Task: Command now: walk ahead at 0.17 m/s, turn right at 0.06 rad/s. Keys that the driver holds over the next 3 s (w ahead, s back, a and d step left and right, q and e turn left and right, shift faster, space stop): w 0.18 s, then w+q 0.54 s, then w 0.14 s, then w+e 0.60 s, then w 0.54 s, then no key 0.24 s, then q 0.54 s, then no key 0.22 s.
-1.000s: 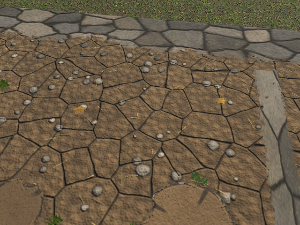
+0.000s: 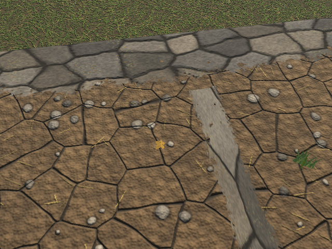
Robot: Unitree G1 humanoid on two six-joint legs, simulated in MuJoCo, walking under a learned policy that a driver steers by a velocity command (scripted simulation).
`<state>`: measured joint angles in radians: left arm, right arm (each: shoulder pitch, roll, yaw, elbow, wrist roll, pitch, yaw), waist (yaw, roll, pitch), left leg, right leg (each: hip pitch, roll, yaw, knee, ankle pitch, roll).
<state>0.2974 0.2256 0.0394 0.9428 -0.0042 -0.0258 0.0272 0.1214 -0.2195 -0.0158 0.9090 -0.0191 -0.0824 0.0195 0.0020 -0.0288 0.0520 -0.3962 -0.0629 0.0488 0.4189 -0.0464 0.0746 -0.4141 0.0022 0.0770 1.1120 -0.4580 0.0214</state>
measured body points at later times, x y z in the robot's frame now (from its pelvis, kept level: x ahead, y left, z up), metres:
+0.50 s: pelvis +0.13 -0.03 +0.02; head +0.14 -0.05 +0.47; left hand +0.05 +0.22 -0.11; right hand +0.29 -0.27 -0.11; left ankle +0.24 +0.17 -0.64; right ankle +0.06 -0.13 -0.73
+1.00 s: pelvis +0.38 +0.10 +0.01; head +0.40 +0.11 +0.46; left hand +0.39 +0.40 -0.11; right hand +0.54 -0.12 -0.12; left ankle +0.34 +0.16 -0.73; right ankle +0.50 -0.05 -0.64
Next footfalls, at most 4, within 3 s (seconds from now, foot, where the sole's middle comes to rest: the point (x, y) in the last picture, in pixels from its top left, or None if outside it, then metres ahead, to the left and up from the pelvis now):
0.24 right None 0.10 -0.13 -0.77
0.74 left None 0.38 0.17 -0.77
1.30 right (155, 177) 0.76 0.07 -0.77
1.82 left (112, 129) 1.03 0.29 -0.77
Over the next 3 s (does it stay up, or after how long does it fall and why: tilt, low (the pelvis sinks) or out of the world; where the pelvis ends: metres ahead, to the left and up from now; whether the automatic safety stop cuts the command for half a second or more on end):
stays up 1.15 0.22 0.01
